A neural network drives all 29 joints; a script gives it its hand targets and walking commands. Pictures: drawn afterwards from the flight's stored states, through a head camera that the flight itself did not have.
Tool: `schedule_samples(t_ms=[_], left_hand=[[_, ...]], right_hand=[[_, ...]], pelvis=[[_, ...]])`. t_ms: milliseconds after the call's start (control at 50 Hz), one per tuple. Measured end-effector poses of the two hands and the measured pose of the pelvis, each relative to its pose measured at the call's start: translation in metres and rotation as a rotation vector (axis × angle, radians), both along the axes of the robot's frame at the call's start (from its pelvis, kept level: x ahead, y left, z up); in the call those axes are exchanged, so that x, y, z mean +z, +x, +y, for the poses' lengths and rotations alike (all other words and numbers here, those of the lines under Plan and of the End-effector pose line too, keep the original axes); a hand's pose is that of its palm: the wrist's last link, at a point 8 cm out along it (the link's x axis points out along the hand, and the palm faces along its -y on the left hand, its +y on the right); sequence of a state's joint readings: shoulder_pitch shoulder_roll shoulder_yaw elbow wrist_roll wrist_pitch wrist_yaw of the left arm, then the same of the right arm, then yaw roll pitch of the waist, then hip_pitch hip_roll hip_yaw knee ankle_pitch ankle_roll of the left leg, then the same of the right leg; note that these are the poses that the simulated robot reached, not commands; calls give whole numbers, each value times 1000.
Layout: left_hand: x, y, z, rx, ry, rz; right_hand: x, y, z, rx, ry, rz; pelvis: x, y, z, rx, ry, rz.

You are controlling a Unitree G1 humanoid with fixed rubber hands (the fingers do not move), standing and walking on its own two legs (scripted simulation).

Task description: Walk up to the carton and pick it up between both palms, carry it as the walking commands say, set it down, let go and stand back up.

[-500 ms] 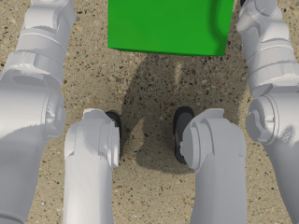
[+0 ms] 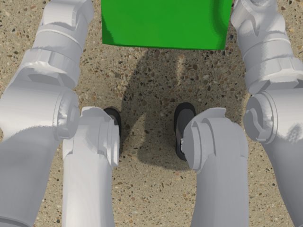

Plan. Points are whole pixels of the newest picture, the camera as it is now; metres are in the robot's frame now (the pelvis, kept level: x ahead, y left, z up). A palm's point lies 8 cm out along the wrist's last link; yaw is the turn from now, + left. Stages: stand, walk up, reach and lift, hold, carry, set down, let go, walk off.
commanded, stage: reach and lift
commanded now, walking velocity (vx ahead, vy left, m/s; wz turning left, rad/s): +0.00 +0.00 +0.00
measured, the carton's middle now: out of the picture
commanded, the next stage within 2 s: none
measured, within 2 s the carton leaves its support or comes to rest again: leaves its support in 0.68 s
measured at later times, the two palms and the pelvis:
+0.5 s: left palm out of the picture +0.56 +0.13 -0.18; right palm out of the picture +0.55 -0.18 -0.18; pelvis +0.01 +0.00 -0.02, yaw +0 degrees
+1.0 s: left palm out of the picture +0.56 +0.13 -0.11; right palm out of the picture +0.55 -0.17 -0.12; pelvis +0.00 +0.00 +0.01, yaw +1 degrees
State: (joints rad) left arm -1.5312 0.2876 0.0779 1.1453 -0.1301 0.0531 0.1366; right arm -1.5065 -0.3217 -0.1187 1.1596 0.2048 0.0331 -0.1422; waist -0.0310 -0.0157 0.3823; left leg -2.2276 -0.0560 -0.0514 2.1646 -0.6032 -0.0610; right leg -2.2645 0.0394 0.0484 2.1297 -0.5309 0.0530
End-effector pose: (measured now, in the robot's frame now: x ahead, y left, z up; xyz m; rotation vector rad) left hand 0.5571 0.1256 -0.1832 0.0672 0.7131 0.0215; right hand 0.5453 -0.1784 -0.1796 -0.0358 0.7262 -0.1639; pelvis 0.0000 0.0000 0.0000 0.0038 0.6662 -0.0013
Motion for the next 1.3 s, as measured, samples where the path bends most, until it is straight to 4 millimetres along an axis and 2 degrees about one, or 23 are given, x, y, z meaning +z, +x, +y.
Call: schedule_samples(t_ms=[360,660,800,960,1120,1300], left_hand=[[-1,-1,5,10,-45,16],[4,-3,9,32,-13,29],[30,0,13,63,4,-3],[66,5,9,60,7,-22],[81,2,3,57,5,-18],[95,2,7,70,-2,-21]], right_hand=[[-1,0,1,6,30,12],[4,0,8,11,29,28],[26,0,17,-19,23,-5],[58,1,13,-26,27,-25],[76,-1,7,-31,23,-23],[90,0,11,-30,29,-27]], pelvis=[[-17,4,0,7,-9,-44],[-12,11,3,13,-8,5],[-7,9,3,20,-7,31],[5,5,2,22,-4,62],[19,5,1,14,1,105],[32,10,-1,11,6,137]])
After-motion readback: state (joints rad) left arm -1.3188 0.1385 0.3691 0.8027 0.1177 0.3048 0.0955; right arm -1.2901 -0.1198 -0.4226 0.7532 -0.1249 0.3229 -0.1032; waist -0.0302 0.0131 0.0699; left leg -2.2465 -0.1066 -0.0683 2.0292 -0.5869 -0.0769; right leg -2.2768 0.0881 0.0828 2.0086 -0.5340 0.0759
